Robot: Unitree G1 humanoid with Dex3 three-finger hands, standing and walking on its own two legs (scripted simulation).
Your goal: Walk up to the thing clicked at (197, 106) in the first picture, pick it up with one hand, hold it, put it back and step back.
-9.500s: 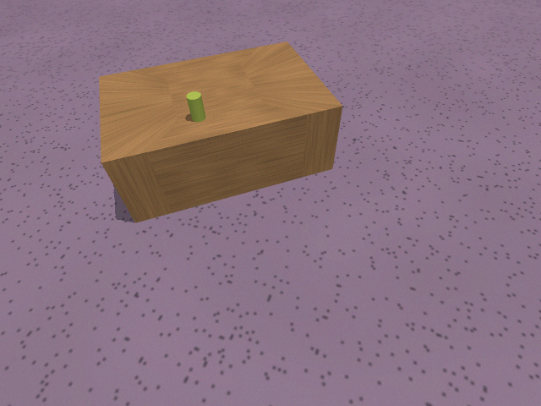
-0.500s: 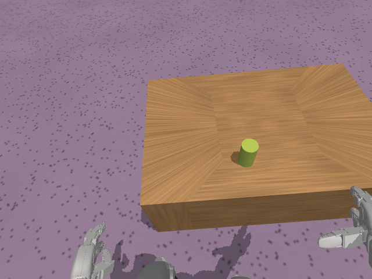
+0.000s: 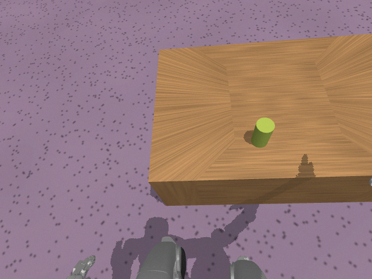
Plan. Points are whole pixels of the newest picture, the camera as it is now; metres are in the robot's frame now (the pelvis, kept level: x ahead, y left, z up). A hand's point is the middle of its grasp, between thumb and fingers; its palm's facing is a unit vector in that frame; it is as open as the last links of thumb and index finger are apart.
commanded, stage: go down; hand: right
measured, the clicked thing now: (262, 133) +0.58 -0.18 -0.27
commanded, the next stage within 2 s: approach in 1.04 s
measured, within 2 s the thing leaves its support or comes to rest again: neither
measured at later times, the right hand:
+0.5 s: hand out of the picture +0.44 -0.36 +0.03, palm faces +0.17 +0.98 -0.06, open 17.3 cm
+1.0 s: hand out of the picture +0.46 -0.37 +0.04, palm faces +0.17 +0.98 -0.03, open 17.4 cm
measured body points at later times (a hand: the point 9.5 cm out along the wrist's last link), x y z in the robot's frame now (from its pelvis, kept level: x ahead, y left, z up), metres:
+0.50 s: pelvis +0.00 +0.00 -0.02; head +0.15 -0.04 +0.41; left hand +0.03 +0.28 -0.11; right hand +0.42 -0.41 +0.04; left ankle +0.07 +0.13 -0.68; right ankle -0.03 -0.12 -0.68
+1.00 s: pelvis -0.01 -0.01 -0.03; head +0.16 -0.05 +0.39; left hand +0.02 +0.27 -0.12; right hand +0.45 -0.42 +0.05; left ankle +0.07 +0.13 -0.68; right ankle -0.03 -0.12 -0.68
